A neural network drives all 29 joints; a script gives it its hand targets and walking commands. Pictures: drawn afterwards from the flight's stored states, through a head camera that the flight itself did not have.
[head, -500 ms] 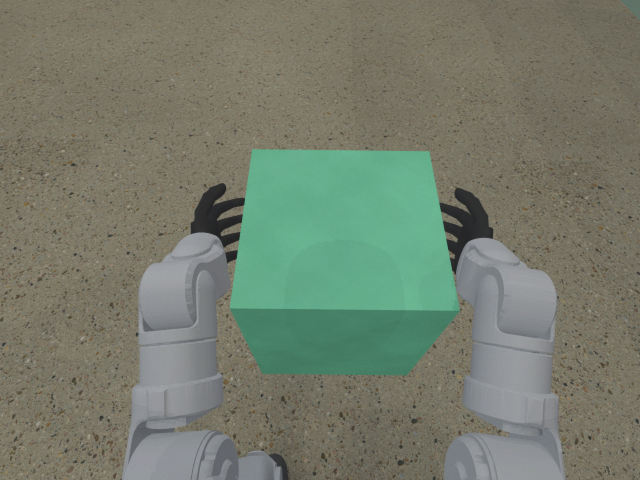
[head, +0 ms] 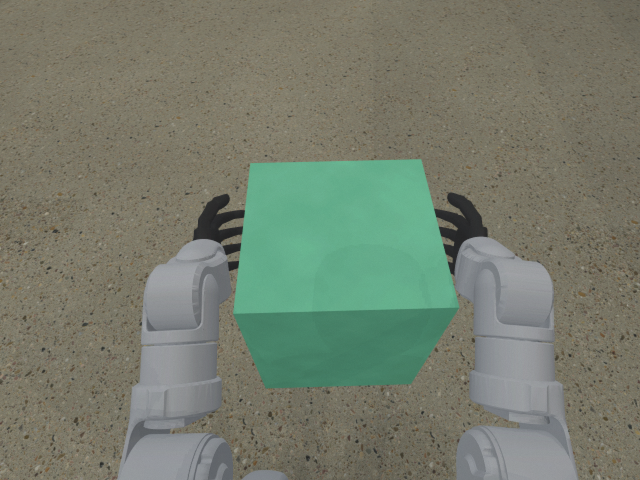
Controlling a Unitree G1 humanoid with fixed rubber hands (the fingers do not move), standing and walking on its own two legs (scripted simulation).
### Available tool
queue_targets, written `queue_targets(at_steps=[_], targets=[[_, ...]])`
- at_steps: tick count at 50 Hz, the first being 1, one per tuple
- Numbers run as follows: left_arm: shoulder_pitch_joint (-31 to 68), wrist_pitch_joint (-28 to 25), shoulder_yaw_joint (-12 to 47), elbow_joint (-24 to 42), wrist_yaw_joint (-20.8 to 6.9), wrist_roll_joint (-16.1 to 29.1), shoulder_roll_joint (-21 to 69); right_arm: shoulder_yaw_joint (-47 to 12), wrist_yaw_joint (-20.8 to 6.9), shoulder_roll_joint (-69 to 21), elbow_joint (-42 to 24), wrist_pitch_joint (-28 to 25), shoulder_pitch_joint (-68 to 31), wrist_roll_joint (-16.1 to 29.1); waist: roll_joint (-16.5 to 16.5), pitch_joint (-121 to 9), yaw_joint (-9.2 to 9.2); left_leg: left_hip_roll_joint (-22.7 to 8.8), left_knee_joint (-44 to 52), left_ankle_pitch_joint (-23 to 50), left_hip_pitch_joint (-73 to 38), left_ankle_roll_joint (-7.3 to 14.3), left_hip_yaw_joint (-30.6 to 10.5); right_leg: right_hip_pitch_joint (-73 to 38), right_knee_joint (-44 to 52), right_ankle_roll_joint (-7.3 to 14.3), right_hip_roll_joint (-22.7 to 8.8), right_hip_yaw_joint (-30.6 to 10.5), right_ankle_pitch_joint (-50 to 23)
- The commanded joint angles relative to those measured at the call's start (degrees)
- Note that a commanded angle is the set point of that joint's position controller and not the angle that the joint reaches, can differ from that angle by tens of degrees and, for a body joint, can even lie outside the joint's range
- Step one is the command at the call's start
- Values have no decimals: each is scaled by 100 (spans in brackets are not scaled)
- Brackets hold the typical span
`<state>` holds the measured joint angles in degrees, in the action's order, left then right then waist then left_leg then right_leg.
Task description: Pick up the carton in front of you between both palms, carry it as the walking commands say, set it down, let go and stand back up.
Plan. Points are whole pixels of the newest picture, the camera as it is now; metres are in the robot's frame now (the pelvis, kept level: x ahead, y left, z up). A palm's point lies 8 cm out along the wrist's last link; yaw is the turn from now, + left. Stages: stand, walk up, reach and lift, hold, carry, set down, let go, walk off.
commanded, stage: carry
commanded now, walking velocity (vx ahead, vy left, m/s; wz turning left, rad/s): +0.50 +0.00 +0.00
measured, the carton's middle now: (337, 282) +0.35 +0.01 +0.01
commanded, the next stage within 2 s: none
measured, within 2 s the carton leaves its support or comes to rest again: neither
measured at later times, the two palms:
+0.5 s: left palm (289, 82) +0.66 +0.10 +0.11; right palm (479, 103) +0.63 -0.20 +0.11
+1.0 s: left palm (301, 15) +0.94 +0.11 +0.10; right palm (448, 20) +0.93 -0.19 +0.10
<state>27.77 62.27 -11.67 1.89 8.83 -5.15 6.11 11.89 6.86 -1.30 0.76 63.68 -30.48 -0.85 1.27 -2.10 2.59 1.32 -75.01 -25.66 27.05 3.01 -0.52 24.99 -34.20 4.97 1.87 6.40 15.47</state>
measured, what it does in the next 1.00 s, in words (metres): walks ahead: left foot, then right foot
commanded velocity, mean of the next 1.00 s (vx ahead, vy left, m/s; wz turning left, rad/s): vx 0.50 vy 0.00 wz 0.00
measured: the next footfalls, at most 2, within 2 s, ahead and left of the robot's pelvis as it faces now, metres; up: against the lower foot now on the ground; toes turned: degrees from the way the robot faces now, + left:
left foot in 0.24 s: +0.34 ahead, +0.11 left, +0.00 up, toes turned +6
right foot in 0.54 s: +0.53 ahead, -0.16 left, +0.00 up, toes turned -10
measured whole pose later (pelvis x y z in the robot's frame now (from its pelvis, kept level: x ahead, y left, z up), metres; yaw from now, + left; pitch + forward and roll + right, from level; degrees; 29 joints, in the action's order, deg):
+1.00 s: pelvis +0.70 -0.04 -0.01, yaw -2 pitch +4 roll +2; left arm 0.3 69.1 -3.1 28.7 6.8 -3.8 7.3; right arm 2.2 6.5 -7.3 -28.4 69.3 0.1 -4.2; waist -2.2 -9.6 0.2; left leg -1.9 -29.8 -6.2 26.8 3.0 13.7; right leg -1.0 -27.4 -2.1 -6.4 7.7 29.1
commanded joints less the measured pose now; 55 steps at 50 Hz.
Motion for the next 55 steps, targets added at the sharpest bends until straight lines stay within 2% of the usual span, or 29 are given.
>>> queue_targets(at_steps=[1, 4, 6, 8, 10, 11, 12, 13, 17, 22, 24, 26, 27, 28, 30, 32, 33, 35, 37, 39, 41, 44, 46, 47, 48, 49, 50, 53, 55], targets=[[4060, -138, 4255, 1443, -717, 2297, 5411, -3396, -364, -5372, -984, -273, -2926, 1124, -460, -2289, -137, -472, 1534, 464, 1358, -212, 130, -2853, 1312, 853, -1806, -2180, -2560], [3656, -139, 4050, 1200, -798, 2311, 5353, -3724, -287, -5365, -1148, -342, -2911, 957, -882, -1992, 81, -169, 3543, 892, 995, -294, 545, -3114, 1106, 550, -1290, -1217, -3943], [3261, -146, 4242, 1162, -808, 2506, 5327, -3873, -256, -5166, -1697, -413, -3045, 1053, -1222, -2535, -11, 175, 4561, 1835, 280, -248, 948, -3655, 421, 186, -996, -615, -5478], [3071, -200, 4402, 1246, -789, 2473, 5103, -3883, -255, -5121, -1711, -396, -2528, 962, -926, -2928, -333, 272, 5071, 3171, -1927, -155, 1430, -2622, -132, -58, -987, -50, -5216], [2764, -137, 4284, 1657, -724, 2380, 4912, -4135, -309, -4968, -1978, -320, -2205, 1175, -22, -3295, -620, -894, 4703, 4209, -4406, 592, -107, -351, -1827, -394, -604, 78, -2672], [2303, 31, 4265, 1403, -710, 2140, 4799, -3998, -329, -4731, -1818, -246, -1768, 999, 1575, -3471, -592, -2185, 4805, 5737, -5278, 1474, -2158, 1084, -3607, -616, 138, -59, 908], [2194, 116, 4256, 1309, -683, 2094, 4693, -3953, -376, -4765, -1411, -110, -1339, 1111, 1280, -3570, -571, -2480, 4730, 5629, -5614, 1759, -2584, 1759, -4250, -556, 122, -680, 1821], [1456, 294, 3889, 737, -660, 1667, 4428, -4018, -417, -4602, -1298, 17, -1078, 1023, 536, -3393, -594, -2602, 4983, 4879, -5309, 1710, -2822, 1893, -4322, -399, -137, -981, 1664], [1749, 201, 3840, 1870, -887, 1681, 5034, -4832, -772, -5609, -2536, 7, -2074, 1891, -355, -2279, -486, -2147, 5666, 3829, -3705, 903, -1532, 1564, -2380, -506, -762, -837, 814], [849, 244, 4246, 2224, -917, 1618, 5219, -4956, -960, -5672, -2797, 161, -962, 1931, 1020, -1823, -364, -1363, 5940, 3126, -2580, 246, 247, -335, 417, -504, -329, 221, -311], [-233, 399, 3933, 1669, -963, 1304, 4942, -4912, -964, -5387, -2626, 267, -513, 1699, 291, -1986, -278, -1323, 5199, 2730, -1989, 78, 583, -1477, 971, -402, -277, 417, -787], [-333, 426, 4164, 1908, -1048, 1402, 5069, -4724, -1010, -5308, -2570, 385, -199, 1598, -232, -2269, -106, -779, 3637, 2525, -817, -331, 1211, -2892, 1181, 30, -1017, -651, -669], [-268, 480, 4253, 1698, -1078, 1491, 4996, -4687, -1031, -5294, -2514, 441, -154, 1558, -1412, -2147, -62, -202, 2408, 1182, 258, -479, 1079, -3551, 1650, 541, -1959, -2355, -1505], [-193, 462, 4384, 2161, -1099, 1682, 5070, -4715, -1052, -5301, -2613, 465, 86, 1540, -1748, -2017, -111, -290, 1614, -387, 1032, -446, 464, -3644, 1926, 767, -2492, -3066, -1430], [-264, 505, 4363, 2046, -1203, 1784, 5366, -4668, -1133, -5591, -2505, 481, 278, 1521, -720, -1775, -126, -586, 1063, -288, 1553, -426, 270, -3662, 1776, 682, -2481, -2526, -2557], [2, 456, 4580, 2280, -1301, 1973, 5765, -4819, -1227, -5797, -2804, 412, -88, 1658, -821, -1670, -153, -815, 1483, 436, 1313, -372, 106, -2803, 2080, 417, -2379, -2063, -1567], [135, 452, 4746, 2462, -1302, 1991, 5790, -4834, -1213, -5945, -2734, 387, -31, 1587, -369, -1420, -162, -865, 1724, 772, 1160, -376, 153, -2633, 2213, 272, -2170, -1862, -1611], [257, 404, 4774, 2853, -1343, 2333, 5840, -4890, -1084, -6015, -3049, 277, 66, 1622, -949, -1485, -169, -770, 2333, 1187, 1147, -416, 468, -2747, 2357, 170, -1954, -1258, -2133], [160, 474, 5054, 2939, -1341, 2444, 5589, -4614, -957, -5645, -2994, 277, 574, 1358, -650, -1383, -161, -700, 3099, 1180, 989, -423, 599, -2806, 2334, 251, -1890, -934, -2045], [-316, 525, 4833, 2943, -1348, 2313, 5101, -4473, -888, -5430, -2859, 423, 1033, 1155, -1243, -1153, -123, -634, 3993, 1622, 454, -381, 759, -2442, 2422, 103, -1689, -562, -1572], [-257, 609, 4915, 2942, -1321, 2321, 4910, -4382, -901, -5224, -3010, 435, 1024, 1081, -805, -1042, -174, -553, 4159, 2141, 152, -328, 990, -2387, 2477, 64, -1879, -285, -1954], [-705, 640, 4560, 3036, -1249, 2017, 4514, -4778, -885, -5060, -3356, 571, 663, 1389, -1398, -787, -112, -416, 4581, 2167, 81, -248, 1275, -2364, 2242, 14, -1707, -85, -1458], [-582, 673, 4674, 3089, -1195, 2099, 4779, -4712, -928, -5079, -3398, 557, 706, 1570, -648, -1140, -272, -130, 4868, 1802, -1231, -120, 1625, -2344, 971, -129, -1416, 230, -3086], [-331, 661, 4681, 3367, -1185, 2014, 4458, -4833, -945, -5179, -3335, 538, 663, 1569, -630, -1703, -394, -355, 4998, 1442, -2322, -12, 1310, -1840, 43, -293, -1212, 486, -2931], [-313, 746, 4732, 3113, -1125, 2002, 4458, -4605, -915, -4792, -3124, 550, 610, 1571, 528, -1893, -475, -1503, 5540, 753, -3483, 560, -828, -375, -1910, -551, -659, 663, -1822], [-265, 779, 4692, 3189, -1124, 1977, 4357, -4592, -890, -4615, -3381, 540, 504, 1478, 1898, -2022, -453, -2397, 6016, 1707, -4281, 1040, -2819, 1191, -3210, -733, 59, 271, 902], [-144, 764, 4750, 3127, -1107, 2110, 4442, -4661, -901, -4881, -3051, 585, 698, 1580, 1308, -2036, -461, -2591, 5820, 3056, -4513, 1402, -2579, 1876, -4154, -489, -198, -312, 1436], [-473, 625, 4522, 2625, -1158, 1711, 4778, -4687, -1076, -5274, -3185, 470, 290, 1691, -119, -1480, -370, -2193, 5899, 4347, -3020, 697, -948, 1231, -3225, -487, -928, -562, 757], [-415, 542, 4690, 2427, -1143, 1782, 5179, -4906, -1150, -5392, -3061, 373, 366, 1754, 286, -1473, -361, -1929, 6094, 4282, -2756, 364, -344, 893, -2343, -397, -873, -357, 174]])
